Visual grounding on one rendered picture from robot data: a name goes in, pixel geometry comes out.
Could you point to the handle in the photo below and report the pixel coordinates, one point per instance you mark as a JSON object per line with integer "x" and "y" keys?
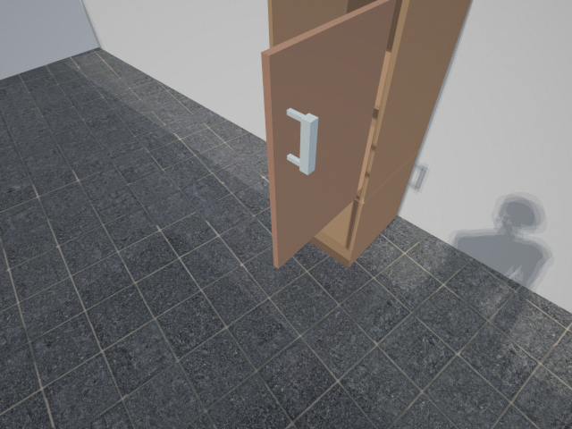
{"x": 308, "y": 139}

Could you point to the cupboard door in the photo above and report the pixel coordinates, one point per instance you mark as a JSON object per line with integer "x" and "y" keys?
{"x": 332, "y": 72}

